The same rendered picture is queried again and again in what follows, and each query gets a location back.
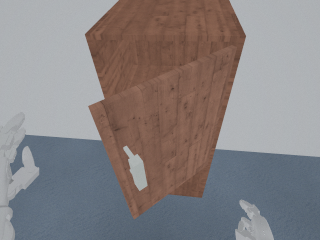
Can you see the cupboard door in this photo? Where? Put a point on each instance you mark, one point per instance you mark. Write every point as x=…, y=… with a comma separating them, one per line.
x=170, y=121

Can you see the robot left hand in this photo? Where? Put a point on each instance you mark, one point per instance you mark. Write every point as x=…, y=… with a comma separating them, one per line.
x=10, y=139

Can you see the handle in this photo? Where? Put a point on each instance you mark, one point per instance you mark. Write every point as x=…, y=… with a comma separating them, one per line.
x=137, y=169

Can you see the robot right hand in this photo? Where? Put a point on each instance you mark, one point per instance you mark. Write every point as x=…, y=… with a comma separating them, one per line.
x=256, y=229

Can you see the left robot forearm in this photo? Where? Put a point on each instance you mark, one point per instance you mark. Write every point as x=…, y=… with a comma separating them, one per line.
x=7, y=231

